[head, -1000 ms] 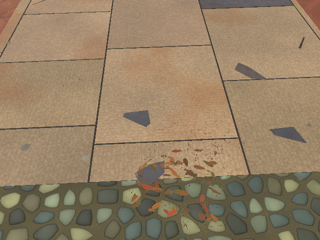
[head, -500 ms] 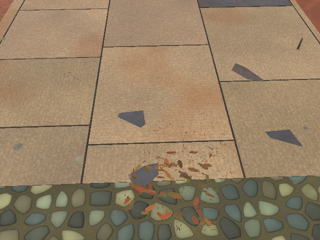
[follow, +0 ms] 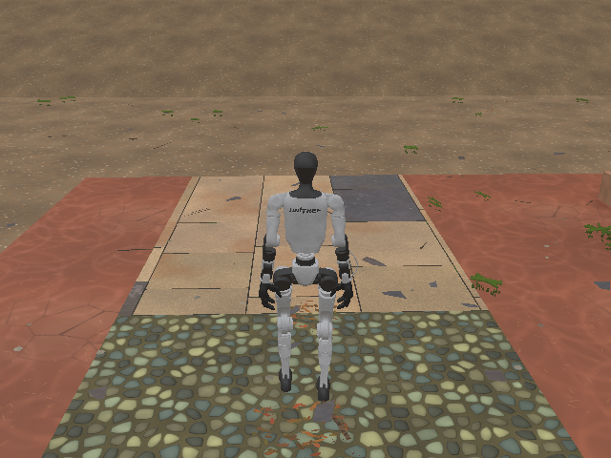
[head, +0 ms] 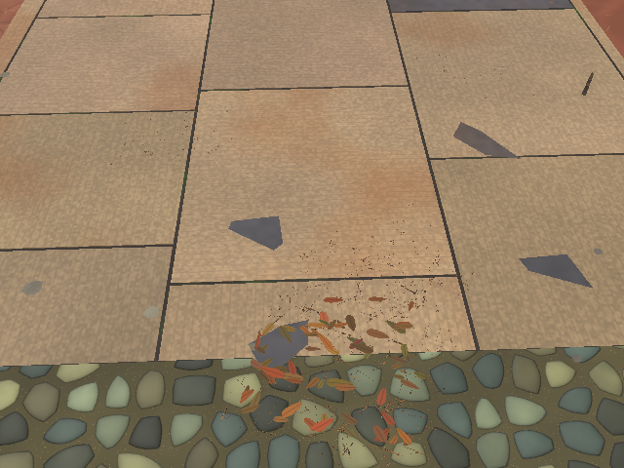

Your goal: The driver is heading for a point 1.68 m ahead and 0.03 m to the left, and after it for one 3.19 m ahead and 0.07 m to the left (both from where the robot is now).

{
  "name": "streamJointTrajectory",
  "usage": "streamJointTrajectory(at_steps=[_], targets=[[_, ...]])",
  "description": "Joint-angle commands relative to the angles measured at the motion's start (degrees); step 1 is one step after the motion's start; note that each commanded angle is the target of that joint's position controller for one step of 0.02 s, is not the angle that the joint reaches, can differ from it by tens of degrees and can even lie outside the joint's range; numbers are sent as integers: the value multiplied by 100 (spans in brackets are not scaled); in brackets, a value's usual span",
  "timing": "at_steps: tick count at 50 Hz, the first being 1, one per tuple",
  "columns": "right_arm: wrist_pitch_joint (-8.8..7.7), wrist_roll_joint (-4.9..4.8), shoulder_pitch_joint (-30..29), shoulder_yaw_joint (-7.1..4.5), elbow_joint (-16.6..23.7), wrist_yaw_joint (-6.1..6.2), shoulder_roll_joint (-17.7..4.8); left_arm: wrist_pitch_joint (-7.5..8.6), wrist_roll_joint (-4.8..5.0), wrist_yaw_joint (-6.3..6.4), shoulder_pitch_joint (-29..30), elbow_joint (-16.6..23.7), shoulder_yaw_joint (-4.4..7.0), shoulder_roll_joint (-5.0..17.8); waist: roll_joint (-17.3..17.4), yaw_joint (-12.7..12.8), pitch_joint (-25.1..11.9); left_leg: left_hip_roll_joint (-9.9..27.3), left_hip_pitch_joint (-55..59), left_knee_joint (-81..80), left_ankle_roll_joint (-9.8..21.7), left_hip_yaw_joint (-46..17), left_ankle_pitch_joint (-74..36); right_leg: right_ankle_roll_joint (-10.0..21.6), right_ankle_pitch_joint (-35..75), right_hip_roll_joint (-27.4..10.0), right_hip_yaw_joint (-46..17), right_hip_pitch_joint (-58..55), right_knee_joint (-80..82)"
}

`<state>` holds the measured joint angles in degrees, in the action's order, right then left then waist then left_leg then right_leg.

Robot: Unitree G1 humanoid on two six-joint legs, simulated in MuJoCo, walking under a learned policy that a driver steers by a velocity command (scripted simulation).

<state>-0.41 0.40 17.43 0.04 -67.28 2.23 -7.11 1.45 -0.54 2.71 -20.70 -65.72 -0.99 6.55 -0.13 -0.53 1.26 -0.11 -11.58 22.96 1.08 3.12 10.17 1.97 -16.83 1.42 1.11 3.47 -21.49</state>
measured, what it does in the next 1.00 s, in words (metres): walks ahead: left foot, then right foot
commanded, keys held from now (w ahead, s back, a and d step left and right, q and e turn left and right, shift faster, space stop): w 0.22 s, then no key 0.62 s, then w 0.16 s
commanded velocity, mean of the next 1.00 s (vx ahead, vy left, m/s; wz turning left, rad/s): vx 0.15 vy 0.00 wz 0.00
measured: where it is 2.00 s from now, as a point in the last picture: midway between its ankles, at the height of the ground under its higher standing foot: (338, 374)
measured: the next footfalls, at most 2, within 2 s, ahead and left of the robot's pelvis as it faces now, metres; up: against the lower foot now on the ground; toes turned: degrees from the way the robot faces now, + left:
left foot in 0.28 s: +0.15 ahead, +0.13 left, +0.00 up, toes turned +4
right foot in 0.66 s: +0.26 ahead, -0.05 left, +0.00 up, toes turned -3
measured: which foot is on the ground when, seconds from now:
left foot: down 0.00-0.06, up 0.08-0.26, down 0.28-1.00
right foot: down 0.00-0.30, up 0.32-0.64, down 0.66-0.96, up 0.98-1.00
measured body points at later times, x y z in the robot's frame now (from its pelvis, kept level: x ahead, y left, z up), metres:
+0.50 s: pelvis +0.13 +0.06 +0.00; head +0.16 +0.08 +0.45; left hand +0.15 +0.28 -0.16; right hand +0.10 -0.16 -0.15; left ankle +0.11 +0.12 -0.74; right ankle +0.12 -0.06 -0.69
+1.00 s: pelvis +0.22 +0.04 -0.01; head +0.22 +0.04 +0.44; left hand +0.21 +0.26 -0.17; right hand +0.15 -0.18 -0.17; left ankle +0.11 +0.12 -0.74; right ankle +0.22 -0.04 -0.74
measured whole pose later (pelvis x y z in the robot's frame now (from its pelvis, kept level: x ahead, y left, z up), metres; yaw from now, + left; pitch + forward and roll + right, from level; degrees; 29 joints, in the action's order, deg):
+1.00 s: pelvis +0.22 +0.04 -0.01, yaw +0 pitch -2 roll +0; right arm -2.1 0.9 24.7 -0.7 -64.9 2.3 -8.1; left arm 1.1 -0.8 1.0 -17.9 -64.1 1.4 7.7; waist 0.8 -0.5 1.1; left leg -1.3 0.3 25.6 3.2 4.6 24.7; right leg 4.8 -21.1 1.1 4.7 14.6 -35.4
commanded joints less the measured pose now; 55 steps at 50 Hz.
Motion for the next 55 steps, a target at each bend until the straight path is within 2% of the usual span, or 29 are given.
streamJointTrajectory(at_steps=[1, 2, 4, 5, 7, 9, 11, 13, 14, 15, 16, 17, 18, 19, 22, 27, 31, 32, 34, 35, 37, 42, 45, 47, 48, 49, 51, 53, 55], targets=[[21, 14, 368, -93, 65, -11, -441, -23, -20, 2, -682, -17, 136, 548, -200, 59, 417, 223, 74, 61, 197, -349, 878, 327, -944, -550, -655, 779, 601], [35, 40, 309, -119, 127, -40, -449, -51, -24, -11, -720, 14, 192, 666, -419, 110, 608, 45, -294, 379, 235, -181, 1540, 487, -1872, -663, -933, 873, 748], [11, 126, -76, -109, 385, -125, -307, -78, -8, -26, -1080, -16, 298, 868, -776, 329, 1200, -154, -1432, 1252, 217, 204, 1728, 909, -3123, -1362, -1879, 727, 1359], [-37, 187, -282, -95, 545, -163, -242, -63, -13, -27, -1144, -31, 336, 913, -871, 388, 1437, 24, -1767, 1642, 241, 220, 1462, 1111, -3103, -1725, -2255, 708, 1520], [-161, 166, -535, -155, 805, -224, -400, 23, -98, -44, -1184, -19, 372, 909, -751, 399, 1461, 268, -2374, 2149, 302, 27, 1507, 1301, -2317, -1965, -2431, 296, 1557], [-287, 113, -610, -217, 978, -288, -511, 126, -118, -65, -1096, 27, 405, 939, -600, 316, 1282, 377, -2513, 2016, 324, -58, 1477, 1256, -1414, -1903, -2128, -133, 1390], [-365, 40, -509, -265, 1063, -335, -512, 202, -85, -82, -898, 96, 426, 976, -577, 142, 1079, 257, -1798, 1481, 331, 83, 1130, 1095, -661, -1699, -1659, 54, 1158], [-393, -12, 521, -308, 711, -295, -355, 229, -28, -96, -527, 172, 404, 936, -333, -379, 779, -215, 181, 556, 325, 444, 319, 726, 840, -1179, -856, 993, 250], [-427, 9, 1201, -408, 488, -222, -545, 284, -34, -121, -599, 158, 351, 798, 64, -615, 383, -65, 1296, 316, 348, 121, 108, 483, 1552, -793, -360, 1429, -802], [-453, 82, 1955, -557, 443, -132, -1204, 320, 5, -148, -586, 385, 238, 456, 1263, -823, -90, 1376, 2078, -495, 719, -1859, 174, 80, 455, -94, 329, 2332, -2610], [-354, 46, 2312, -592, 261, -135, -1422, 290, -23, -139, -718, 433, 294, 540, 1736, -756, -217, 2296, 2065, -979, 1279, -3293, -1373, 15, -1594, 251, 339, 2875, -3949], [-322, 35, 1669, -485, 398, -127, -1104, 214, -117, -131, -619, 410, 308, 530, 762, -304, 96, 2229, 1455, -740, 1305, -2833, -1858, 84, -1432, -169, -113, 2836, -4617], [-349, 32, 1093, -417, 593, -143, -919, 203, -128, -157, -491, 419, 253, 317, 288, -152, 287, 2039, 939, -698, 1260, -2215, -2405, 86, -1028, -312, -188, 2728, -4689], [-370, 49, 718, -349, 697, -142, -796, 200, -101, -178, -457, 409, 240, 231, 105, 30, 273, 1767, 682, -764, 1092, -1654, -2770, 79, -692, -461, -215, 2530, -4429], [-450, 77, 537, -123, 681, -80, -426, 50, -90, -204, -531, 365, 277, 325, 351, 275, 109, 1282, 418, -692, 833, -657, -4182, -7, -238, -426, -37, 1926, -3655], [-426, 76, 762, 3, 523, 24, -587, -94, 17, -94, 60, 470, 207, 307, 675, 221, -8, 1114, 587, -365, 773, -237, -4949, -36, 70, -185, 199, 1571, -1966], [-318, 31, 800, 58, 451, 29, -479, -100, 23, -60, 256, 435, 172, 277, 647, 180, 45, 1181, 320, -218, 770, -435, -3577, 63, 518, -233, 218, 940, -1067], [-292, 14, 743, 50, 449, 23, -494, -78, -5, -63, 226, 408, 149, 247, 449, 267, 128, 1130, 99, -175, 655, -468, -2847, 87, 1095, -304, 159, 582, -515], [-281, 62, 980, 17, 466, 13, -470, 16, -73, -50, 66, 370, 214, 677, -131, 102, 77, 720, -398, -78, 396, -424, -833, 161, 2887, -981, -537, -222, -352], [-223, 0, 1584, 73, 299, 11, -92, 3, 1, -50, 216, 306, 213, 721, -696, -182, 97, 483, -322, -347, 312, -346, 36, 474, 3367, -1172, -693, -95, -546], [-156, 46, 1297, 23, 245, 55, -312, -23, 26, -97, 421, 345, 176, 437, -449, 4, 480, 446, 0, -433, 276, -380, 30, 366, 2652, -937, -595, 441, -376], [-138, 17, 1090, 17, 230, 52, -300, 10, 66, -4, 252, 215, 192, 497, -49, 26, 121, 611, 604, -405, 213, -387, -1098, 274, 2776, -789, -481, 285, -293], [-115, 67, 1202, -46, 162, 38, -369, -20, 35, -44, 171, 174, 277, 582, 156, -15, 203, 433, 562, -351, 445, -354, 810, 452, 573, -458, -280, 546, -495], [-125, 67, 1326, -109, 172, 4, -489, -25, 4, -126, 320, 289, 315, 543, 529, -108, 823, 751, 391, -639, 783, -921, 2117, 492, -944, -222, -135, 1462, -853], [-145, 40, 1496, -157, 146, 5, -629, 9, -7, -173, 541, 424, 300, 447, 782, -210, 1124, 1101, 585, -943, 984, -1383, 2422, 439, -1075, -63, 105, 2116, -1252], [-169, 24, 1630, -217, 116, 12, -802, 58, -57, -215, 816, 602, 284, 375, 955, -279, 1413, 1548, 846, -1199, 1191, -1798, 2301, 391, -921, -44, 421, 2737, -1649], [-246, 91, 1822, -261, 77, -1, -862, 186, -98, -271, 1193, 874, 321, 463, 795, -372, 1574, 2007, 1430, -1128, 1436, -2079, 951, 380, -885, -258, 493, 3496, -1995], [-313, 182, 1933, -294, 53, -31, -922, 275, -24, -320, 1253, 1029, 397, 588, 681, -378, 1382, 2092, 1935, -938, 1454, -1935, -228, 388, -1053, -368, 391, 3821, -2273], [-341, 168, 1666, -309, 129, -68, -974, 313, 59, -363, 1077, 1099, 437, 566, 605, -165, 1216, 1891, 1680, -800, 1243, -1510, -620, 405, -688, -310, 445, 3292, -2021]])
Keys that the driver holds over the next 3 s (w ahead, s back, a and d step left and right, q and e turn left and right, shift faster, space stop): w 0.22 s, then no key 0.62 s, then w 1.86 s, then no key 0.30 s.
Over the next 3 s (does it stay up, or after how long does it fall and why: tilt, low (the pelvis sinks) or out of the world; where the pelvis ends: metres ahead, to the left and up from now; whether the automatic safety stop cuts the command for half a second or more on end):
stays up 1.22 0.01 0.00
